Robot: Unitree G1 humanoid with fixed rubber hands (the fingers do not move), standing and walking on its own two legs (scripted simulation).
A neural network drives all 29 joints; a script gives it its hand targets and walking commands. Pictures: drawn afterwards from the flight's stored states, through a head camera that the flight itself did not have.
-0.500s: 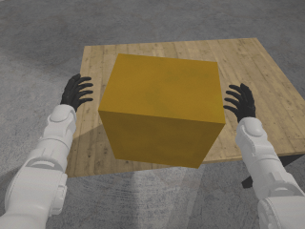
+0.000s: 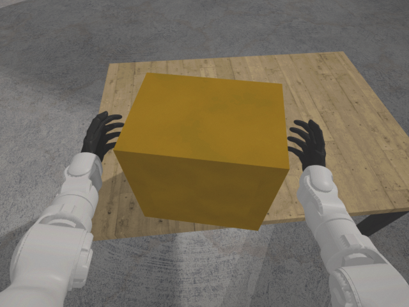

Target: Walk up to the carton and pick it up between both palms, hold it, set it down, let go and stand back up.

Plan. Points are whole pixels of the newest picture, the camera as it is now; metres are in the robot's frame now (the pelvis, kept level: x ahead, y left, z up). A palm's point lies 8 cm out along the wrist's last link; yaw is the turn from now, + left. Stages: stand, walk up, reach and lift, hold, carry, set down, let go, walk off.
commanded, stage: reach and lift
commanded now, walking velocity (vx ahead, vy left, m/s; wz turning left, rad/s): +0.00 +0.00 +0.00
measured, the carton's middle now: (206, 157) +0.44 -0.01 +0.02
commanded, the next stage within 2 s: none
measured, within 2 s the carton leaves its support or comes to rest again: leaves its support in 1.78 s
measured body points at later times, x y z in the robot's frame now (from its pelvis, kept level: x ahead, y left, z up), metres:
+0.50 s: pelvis +0.00 +0.01 +0.00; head +0.06 +0.03 +0.44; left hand +0.46 +0.18 +0.06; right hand +0.40 -0.19 +0.06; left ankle +0.01 +0.14 -0.72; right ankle -0.01 -0.07 -0.72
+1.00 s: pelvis +0.00 +0.01 +0.00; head +0.07 +0.03 +0.44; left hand +0.46 +0.18 +0.06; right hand +0.40 -0.19 +0.06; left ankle +0.01 +0.14 -0.72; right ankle -0.01 -0.07 -0.72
